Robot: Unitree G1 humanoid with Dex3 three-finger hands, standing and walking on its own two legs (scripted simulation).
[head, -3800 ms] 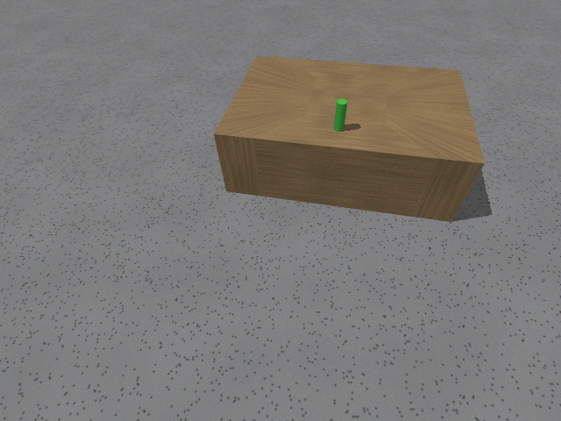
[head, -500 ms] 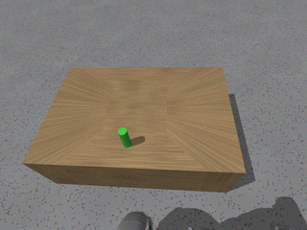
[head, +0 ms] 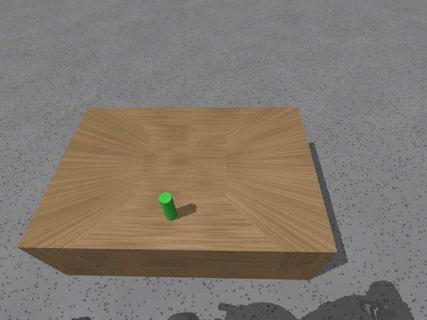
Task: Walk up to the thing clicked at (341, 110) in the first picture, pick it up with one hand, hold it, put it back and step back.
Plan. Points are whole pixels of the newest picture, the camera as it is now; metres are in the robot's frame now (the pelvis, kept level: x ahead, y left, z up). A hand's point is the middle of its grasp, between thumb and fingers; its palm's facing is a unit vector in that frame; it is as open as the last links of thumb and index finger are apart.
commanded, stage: walk up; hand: left
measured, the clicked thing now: (168, 207) +0.50 +0.21 -0.34
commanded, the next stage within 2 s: stand in 0.86 s
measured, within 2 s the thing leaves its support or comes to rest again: neither
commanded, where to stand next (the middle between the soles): +0.06 +0.01 m, yaw +0 degrees
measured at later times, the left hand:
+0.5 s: hand out of the picture +0.09 +0.26 -0.14, palm faces -0.04 -0.93 -0.35, open 7.4 cm
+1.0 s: hand out of the picture +0.10 +0.26 -0.14, palm faces -0.04 -0.94 -0.35, open 7.4 cm
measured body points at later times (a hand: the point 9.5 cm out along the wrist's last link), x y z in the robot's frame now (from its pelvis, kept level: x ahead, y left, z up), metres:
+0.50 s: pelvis +0.01 +0.00 +0.01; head +0.03 +0.00 +0.46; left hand +0.10 +0.31 -0.12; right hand +0.09 -0.30 -0.12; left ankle +0.07 +0.12 -0.73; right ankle -0.01 -0.14 -0.73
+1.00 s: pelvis +0.02 +0.00 +0.02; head +0.03 +0.01 +0.47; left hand +0.10 +0.31 -0.12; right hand +0.11 -0.30 -0.12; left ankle +0.07 +0.12 -0.73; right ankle -0.01 -0.14 -0.73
